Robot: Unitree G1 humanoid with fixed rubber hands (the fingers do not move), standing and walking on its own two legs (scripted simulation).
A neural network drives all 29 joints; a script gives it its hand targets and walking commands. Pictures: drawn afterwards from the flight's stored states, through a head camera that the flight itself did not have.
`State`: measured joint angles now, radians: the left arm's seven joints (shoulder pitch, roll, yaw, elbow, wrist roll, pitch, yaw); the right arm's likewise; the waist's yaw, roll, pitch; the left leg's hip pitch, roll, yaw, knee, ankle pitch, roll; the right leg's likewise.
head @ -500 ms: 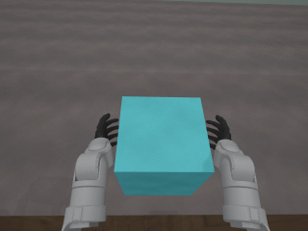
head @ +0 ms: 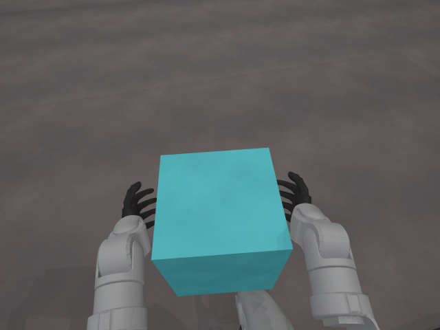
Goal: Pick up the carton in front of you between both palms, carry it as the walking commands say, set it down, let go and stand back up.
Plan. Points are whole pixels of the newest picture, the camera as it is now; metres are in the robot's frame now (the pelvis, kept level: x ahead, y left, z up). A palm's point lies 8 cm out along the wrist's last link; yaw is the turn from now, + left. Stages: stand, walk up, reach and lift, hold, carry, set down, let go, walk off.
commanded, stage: carry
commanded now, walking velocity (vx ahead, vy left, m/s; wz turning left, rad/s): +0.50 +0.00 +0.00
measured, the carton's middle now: (220, 226) +0.32 -0.04 -0.03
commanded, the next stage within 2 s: none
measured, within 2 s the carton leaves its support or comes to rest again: neither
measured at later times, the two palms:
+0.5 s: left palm (139, 116) +0.77 +0.15 -0.08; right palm (232, 108) +0.77 -0.15 -0.08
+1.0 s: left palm (147, 50) +1.07 +0.12 -0.01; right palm (225, 46) +1.06 -0.18 -0.01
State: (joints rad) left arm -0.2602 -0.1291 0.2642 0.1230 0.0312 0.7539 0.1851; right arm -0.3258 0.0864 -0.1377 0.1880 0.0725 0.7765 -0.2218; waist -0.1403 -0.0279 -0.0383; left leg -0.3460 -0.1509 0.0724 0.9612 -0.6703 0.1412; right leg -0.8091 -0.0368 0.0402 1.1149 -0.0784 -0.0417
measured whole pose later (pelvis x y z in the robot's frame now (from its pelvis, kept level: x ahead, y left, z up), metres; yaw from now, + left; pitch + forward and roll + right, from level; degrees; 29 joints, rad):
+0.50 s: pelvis +0.46 +0.00 -0.11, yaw -1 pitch +5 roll -1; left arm -0.27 -0.10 0.14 0.07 -0.05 0.72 0.18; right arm -0.21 0.12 -0.20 0.01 -0.01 0.70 -0.16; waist 0.06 0.01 0.02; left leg -0.68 0.04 0.07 0.62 -0.03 0.04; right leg -0.14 0.05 -0.07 0.55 -0.48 -0.06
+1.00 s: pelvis +0.83 -0.02 -0.10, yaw -2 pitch +3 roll -1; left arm 0.06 -0.13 0.05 -0.46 0.02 1.05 0.15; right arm 0.06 0.13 -0.05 -0.44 0.00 1.05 -0.15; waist -0.01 0.01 -0.15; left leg 0.08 0.04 0.11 0.32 -0.43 -0.01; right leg -0.48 -0.05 -0.22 0.44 -0.05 0.00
